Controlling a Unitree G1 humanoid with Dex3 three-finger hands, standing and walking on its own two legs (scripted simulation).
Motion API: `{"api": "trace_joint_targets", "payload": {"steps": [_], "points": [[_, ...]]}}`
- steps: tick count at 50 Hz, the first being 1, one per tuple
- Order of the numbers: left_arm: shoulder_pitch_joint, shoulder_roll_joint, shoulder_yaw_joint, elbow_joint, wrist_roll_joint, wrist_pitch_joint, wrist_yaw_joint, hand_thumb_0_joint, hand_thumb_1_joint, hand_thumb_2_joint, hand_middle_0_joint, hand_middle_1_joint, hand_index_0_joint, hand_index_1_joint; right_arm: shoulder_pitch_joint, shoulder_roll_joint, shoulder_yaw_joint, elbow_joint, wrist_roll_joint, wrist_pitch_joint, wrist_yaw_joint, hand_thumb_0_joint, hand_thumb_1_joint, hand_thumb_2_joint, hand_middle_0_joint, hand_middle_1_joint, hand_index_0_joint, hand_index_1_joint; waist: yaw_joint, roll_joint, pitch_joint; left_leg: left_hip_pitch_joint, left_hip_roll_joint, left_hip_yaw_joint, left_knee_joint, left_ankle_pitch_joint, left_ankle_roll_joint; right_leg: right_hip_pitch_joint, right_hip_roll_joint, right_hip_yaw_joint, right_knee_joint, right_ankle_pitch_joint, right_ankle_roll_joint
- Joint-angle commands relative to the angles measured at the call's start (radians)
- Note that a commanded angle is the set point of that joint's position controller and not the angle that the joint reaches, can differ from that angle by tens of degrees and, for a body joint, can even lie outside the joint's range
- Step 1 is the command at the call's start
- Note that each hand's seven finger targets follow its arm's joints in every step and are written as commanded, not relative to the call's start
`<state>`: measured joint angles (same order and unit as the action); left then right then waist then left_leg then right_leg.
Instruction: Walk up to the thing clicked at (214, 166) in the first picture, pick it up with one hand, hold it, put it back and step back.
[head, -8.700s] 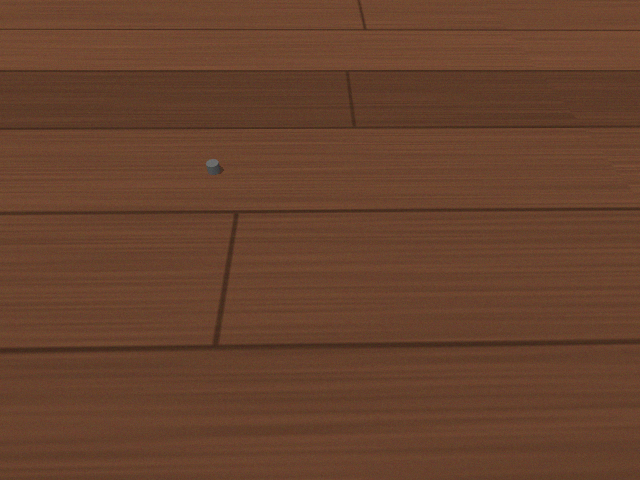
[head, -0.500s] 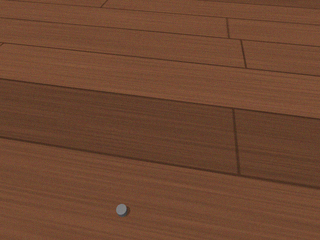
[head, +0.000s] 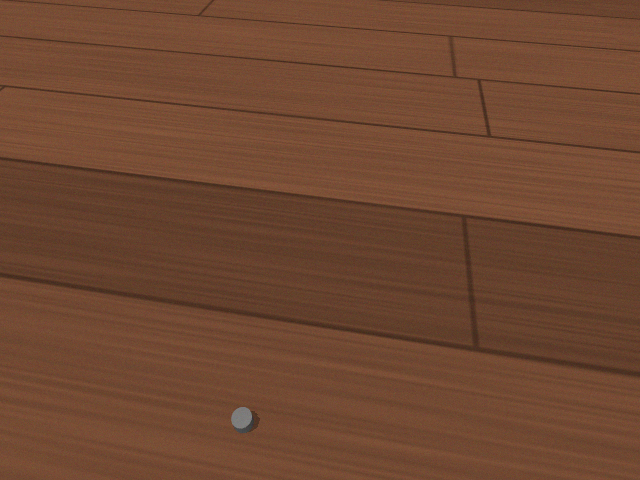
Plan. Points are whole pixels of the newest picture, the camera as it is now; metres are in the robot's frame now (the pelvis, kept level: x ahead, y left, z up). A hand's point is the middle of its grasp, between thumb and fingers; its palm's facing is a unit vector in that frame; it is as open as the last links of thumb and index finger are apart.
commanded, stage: stand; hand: left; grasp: from above
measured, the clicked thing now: (242, 420) +0.42 +0.23 -0.76
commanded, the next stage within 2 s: rise first in 0.12 s
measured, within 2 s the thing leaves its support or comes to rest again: neither
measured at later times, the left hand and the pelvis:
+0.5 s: hand out of the picture +0.15 +0.25 -0.17, palm faces -0.03 -0.94 -0.35, open 9.6 cm; pelvis -0.02 +0.00 -0.02, yaw -1 degrees
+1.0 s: hand out of the picture +0.12 +0.26 -0.24, palm faces -0.17 -0.88 -0.45, open 14.0 cm; pelvis -0.02 +0.01 -0.09, yaw -1 degrees
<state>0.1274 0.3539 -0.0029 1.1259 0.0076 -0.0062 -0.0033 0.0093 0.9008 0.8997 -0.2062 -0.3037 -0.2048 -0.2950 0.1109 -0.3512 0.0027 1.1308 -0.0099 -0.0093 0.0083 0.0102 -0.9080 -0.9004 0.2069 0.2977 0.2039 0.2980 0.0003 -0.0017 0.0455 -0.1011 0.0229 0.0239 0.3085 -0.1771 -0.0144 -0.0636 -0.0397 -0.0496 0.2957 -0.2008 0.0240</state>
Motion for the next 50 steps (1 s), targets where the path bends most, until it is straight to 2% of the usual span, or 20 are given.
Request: {"api": "trace_joint_targets", "payload": {"steps": [1, 10, 11, 12, 13, 14, 15, 17, 18, 20, 23, 28, 30, 31, 34, 35, 38, 40, 41, 50], "points": [[-0.034, 0.214, 0.046, -0.059, 0.004, -0.024, 0.015, 0.0, 0.899, 0.9, -0.2, -0.3, -0.2, -0.3, -0.032, -0.212, -0.037, -0.055, 0.0, -0.021, -0.018, 0.0, -0.9, -0.9, 0.2, 0.3, 0.2, 0.3, -0.001, -0.002, -0.072, 0.022, 0.118, -0.091, -0.032, 0.194, 0.032, -0.001, -0.119, 0.087, -0.046, 0.17, -0.038], [-0.031, 0.213, 0.044, -0.058, 0.004, -0.024, 0.014, 0.0, 0.899, 0.9, -0.2, -0.3, -0.2, -0.3, -0.03, -0.213, -0.038, -0.054, 0.001, -0.022, -0.017, 0.0, -0.9, -0.9, 0.2, 0.3, 0.2, 0.3, 0.0, 0.003, -0.074, 0.02, 0.118, -0.094, -0.036, 0.21, 0.03, 0.0, -0.116, 0.083, -0.042, 0.177, -0.038], [-0.027, 0.209, 0.043, -0.059, 0.003, -0.025, 0.014, 0.0, 0.819, 0.954, -0.211, -0.358, -0.193, -0.375, -0.033, -0.216, -0.038, -0.054, 0.001, -0.022, -0.017, 0.0, -0.882, -0.899, 0.199, 0.301, 0.199, 0.301, 0.002, 0.009, -0.078, 0.025, 0.119, -0.095, -0.03, 0.212, 0.032, 0.001, -0.117, 0.084, -0.044, 0.186, -0.037], [-0.378, 0.054, 0.05, -0.41, -0.05, -0.117, 0.031, 0.0, 0.739, 0.926, -0.215, -0.438, -0.178, -0.455, -0.01, -0.052, -0.002, -0.334, 0.071, -0.069, -0.039, 0.0, -0.926, -0.904, 0.2, 0.3, 0.2, 0.3, -0.124, 0.027, 0.016, -0.095, -0.024, 0.025, 0.031, 0.042, 0.024, -0.252, 0.03, 0.02, 0.031, 0.119, -0.031], [-0.488, 0.092, 0.062, -0.345, -0.047, -0.105, 0.035, 0.0, 0.659, 0.926, -0.208, -0.518, -0.172, -0.535, 0.042, -0.079, -0.006, -0.278, 0.07, -0.064, -0.048, 0.0, -0.897, -0.896, 0.199, 0.3, 0.2, 0.3, -0.093, 0.01, -0.027, -0.089, -0.026, 0.021, 0.044, 0.016, 0.026, -0.202, 0.026, 0.01, 0.042, 0.087, -0.032], [-0.31, 0.175, 0.116, -0.185, -0.025, -0.07, 0.037, 0.0, 0.579, 0.924, -0.209, -0.598, -0.178, -0.615, 0.084, -0.109, -0.028, -0.28, 0.073, -0.053, -0.059, 0.0, -0.887, -0.896, 0.199, 0.3, 0.2, 0.3, -0.064, -0.022, -0.014, -0.117, -0.023, 0.022, 0.062, 0.011, 0.027, -0.205, 0.033, 0.001, 0.052, 0.061, -0.035], [-0.256, 0.194, 0.137, -0.094, -0.005, -0.046, 0.025, 0.0, 0.499, 0.925, -0.198, -0.66, -0.177, -0.682, 0.101, -0.112, -0.041, -0.292, 0.065, -0.047, -0.057, 0.0, -0.882, -0.894, 0.199, 0.3, 0.2, 0.3, -0.057, -0.048, -0.051, -0.151, -0.031, 0.019, 0.107, 0.016, 0.029, -0.227, 0.034, 0.001, 0.084, 0.049, -0.038], [-0.323, 0.24, 0.178, -0.116, 0.042, -0.049, 0.003, 0.0, 0.339, 0.918, -0.181, -0.815, -0.184, -0.812, 0.116, -0.106, -0.066, -0.349, 0.047, -0.053, -0.06, 0.0, -0.908, -0.903, 0.2, 0.3, 0.2, 0.3, -0.034, -0.041, -0.167, -0.175, -0.029, 0.014, 0.178, 0.051, 0.03, -0.241, 0.03, 0.008, 0.159, 0.089, -0.04], [-0.201, 0.235, 0.201, -0.053, 0.072, -0.033, -0.004, 0.0, 0.259, 0.921, -0.155, -0.895, -0.173, -0.884, 0.146, -0.097, -0.077, -0.359, 0.035, -0.055, -0.055, 0.0, -0.913, -0.904, 0.2, 0.3, 0.2, 0.3, -0.01, -0.031, -0.214, -0.209, -0.036, 0.013, 0.215, 0.086, 0.025, -0.231, 0.027, 0.008, 0.2, 0.116, -0.041], [-0.119, 0.213, 0.215, -0.13, 0.099, -0.016, -0.012, 0.0, 0.099, 0.934, -0.127, -0.973, -0.148, -0.951, 0.158, -0.092, -0.09, -0.419, 0.031, -0.057, -0.042, 0.0, -0.897, -0.9, 0.2, 0.3, 0.2, 0.3, 0.032, 0.061, -0.299, -0.212, -0.041, 0.014, 0.248, 0.124, 0.012, -0.229, 0.033, 0.01, 0.251, 0.129, -0.052], [-0.088, 0.144, 0.178, -0.2, 0.116, 0.047, -0.005, 0.0, -0.141, 0.955, -0.111, -1.006, -0.124, -0.994, 0.138, -0.078, -0.092, -0.488, 0.04, -0.058, -0.039, 0.0, -0.893, -0.898, 0.2, 0.3, 0.2, 0.3, 0.013, 0.042, -0.274, -0.242, -0.038, 0.007, 0.248, 0.115, 0.01, -0.26, 0.041, 0.003, 0.25, 0.107, -0.05], [-0.066, 0.155, 0.199, -0.255, 0.15, 0.122, 0.022, 0.0, -0.523, 0.994, -0.1, -1.042, -0.09, -1.053, 0.113, -0.062, -0.085, -0.554, 0.039, -0.07, -0.028, 0.0, -0.874, -0.894, 0.2, 0.3, 0.2, 0.3, 0.0, 0.007, -0.222, -0.376, -0.027, 0.001, 0.347, 0.005, 0.014, -0.392, 0.048, -0.005, 0.336, -0.016, -0.047], [-0.124, 0.158, 0.206, -0.369, 0.158, 0.112, 0.027, 0.0, -0.556, 1.009, -0.106, -1.039, -0.087, -1.059, 0.117, -0.055, -0.09, -0.581, 0.035, -0.087, -0.025, 0.0, -0.878, -0.895, 0.2, 0.3, 0.2, 0.3, -0.006, 0.039, -0.257, -0.414, -0.023, -0.001, 0.405, -0.014, 0.013, -0.451, 0.047, -0.002, 0.397, -0.032, -0.045], [-0.064, 0.17, 0.233, -0.326, 0.164, 0.118, 0.032, 0.0, -0.555, 1.009, -0.092, -1.056, -0.08, -1.069, 0.129, -0.056, -0.091, -0.576, 0.034, -0.093, -0.023, 0.0, -0.884, -0.896, 0.2, 0.3, 0.2, 0.3, -0.006, 0.032, -0.249, -0.447, -0.02, -0.005, 0.431, -0.047, 0.013, -0.488, 0.048, 0.0, 0.427, -0.065, -0.045], [-0.104, 0.144, 0.2, -0.517, 0.181, 0.097, 0.027, 0.0, -0.559, 1.012, -0.097, -1.051, -0.081, -1.068, 0.136, -0.046, -0.097, -0.614, 0.028, -0.117, -0.029, 0.0, -0.877, -0.894, 0.2, 0.3, 0.2, 0.3, -0.027, 0.062, -0.345, -0.458, -0.011, -0.016, 0.516, 0.002, 0.015, -0.549, 0.045, 0.004, 0.521, -0.017, -0.042], [-0.031, 0.163, 0.231, -0.485, 0.19, 0.107, 0.031, 0.0, -0.574, 1.014, -0.087, -1.069, -0.073, -1.084, 0.145, -0.049, -0.101, -0.609, 0.028, -0.12, -0.034, 0.0, -0.875, -0.894, 0.2, 0.3, 0.2, 0.3, -0.019, 0.051, -0.358, -0.468, -0.009, -0.017, 0.53, 0.011, 0.016, -0.556, 0.044, 0.005, 0.534, -0.009, -0.042], [-0.017, 0.135, 0.199, -0.608, 0.199, 0.12, 0.031, 0.0, -0.574, 1.036, -0.09, -1.052, -0.063, -1.08, 0.136, -0.04, -0.102, -0.633, 0.025, -0.134, -0.041, 0.0, -0.856, -0.89, 0.2, 0.3, 0.2, 0.3, -0.031, 0.063, -0.37, -0.501, -0.006, -0.022, 0.572, -0.016, 0.015, -0.614, 0.043, 0.009, 0.572, -0.033, -0.04], [0.059, 0.145, 0.216, -0.604, 0.207, 0.144, 0.034, 0.0, -0.577, 1.027, -0.091, -1.066, -0.07, -1.088, 0.132, -0.042, -0.101, -0.638, 0.023, -0.143, -0.043, 0.0, -0.87, -0.893, 0.2, 0.3, 0.2, 0.3, -0.029, 0.049, -0.355, -0.544, -0.002, -0.031, 0.586, -0.06, 0.017, -0.641, 0.048, 0.008, 0.59, -0.074, -0.04], [0.042, 0.162, 0.218, -0.707, 0.211, 0.144, 0.034, 0.0, -0.574, 1.036, -0.089, -1.051, -0.062, -1.079, 0.135, -0.038, -0.104, -0.644, 0.022, -0.147, -0.045, 0.0, -0.854, -0.889, 0.2, 0.3, 0.2, 0.3, -0.017, 0.084, -0.401, -0.526, 0.0, -0.031, 0.603, -0.019, 0.016, -0.636, 0.044, 0.009, 0.607, -0.045, -0.042], [0.151, 0.137, 0.195, -0.793, 0.255, 0.188, 0.039, 0.0, -0.563, 1.004, -0.086, -1.073, -0.078, -1.081, 0.126, -0.033, -0.098, -0.666, 0.014, -0.171, -0.041, 0.0, -0.879, -0.894, 0.2, 0.3, 0.2, 0.3, -0.031, 0.083, -0.435, -0.611, 0.008, -0.049, 0.728, 0.081, 0.017, -0.748, 0.047, -0.001, 0.732, -0.001, -0.043]]}}
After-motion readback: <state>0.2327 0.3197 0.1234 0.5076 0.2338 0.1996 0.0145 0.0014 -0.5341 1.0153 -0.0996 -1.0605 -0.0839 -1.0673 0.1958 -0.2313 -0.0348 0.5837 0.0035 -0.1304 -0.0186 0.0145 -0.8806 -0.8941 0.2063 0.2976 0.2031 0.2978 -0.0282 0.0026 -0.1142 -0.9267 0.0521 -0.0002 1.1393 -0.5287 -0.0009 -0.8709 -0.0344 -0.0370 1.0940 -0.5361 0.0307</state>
